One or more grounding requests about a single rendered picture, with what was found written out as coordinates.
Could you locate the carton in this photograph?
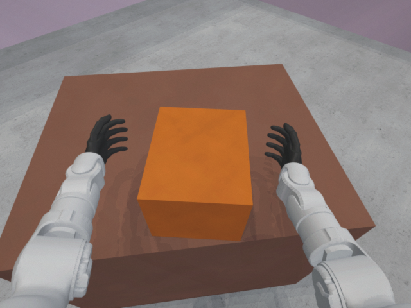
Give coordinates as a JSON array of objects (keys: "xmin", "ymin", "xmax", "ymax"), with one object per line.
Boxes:
[{"xmin": 137, "ymin": 107, "xmax": 253, "ymax": 241}]

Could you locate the right robot hand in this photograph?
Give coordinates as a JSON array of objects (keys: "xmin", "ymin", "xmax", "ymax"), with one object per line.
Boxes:
[{"xmin": 265, "ymin": 123, "xmax": 302, "ymax": 169}]

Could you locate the left robot forearm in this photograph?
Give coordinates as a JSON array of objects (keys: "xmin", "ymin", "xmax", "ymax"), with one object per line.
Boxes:
[{"xmin": 11, "ymin": 152, "xmax": 105, "ymax": 295}]

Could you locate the left robot upper arm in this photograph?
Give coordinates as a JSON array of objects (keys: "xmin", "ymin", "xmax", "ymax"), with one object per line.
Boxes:
[{"xmin": 0, "ymin": 235, "xmax": 92, "ymax": 308}]

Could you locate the right robot upper arm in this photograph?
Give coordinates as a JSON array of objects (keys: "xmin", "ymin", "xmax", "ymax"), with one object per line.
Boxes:
[{"xmin": 312, "ymin": 255, "xmax": 411, "ymax": 308}]

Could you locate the pedestal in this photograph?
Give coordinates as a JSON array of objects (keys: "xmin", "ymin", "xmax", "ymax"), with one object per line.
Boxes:
[{"xmin": 0, "ymin": 64, "xmax": 376, "ymax": 308}]

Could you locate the right robot forearm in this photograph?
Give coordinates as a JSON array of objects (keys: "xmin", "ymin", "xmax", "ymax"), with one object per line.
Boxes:
[{"xmin": 276, "ymin": 162, "xmax": 395, "ymax": 302}]

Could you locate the left robot hand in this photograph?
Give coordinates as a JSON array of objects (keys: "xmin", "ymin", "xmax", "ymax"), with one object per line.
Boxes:
[{"xmin": 85, "ymin": 114, "xmax": 128, "ymax": 164}]

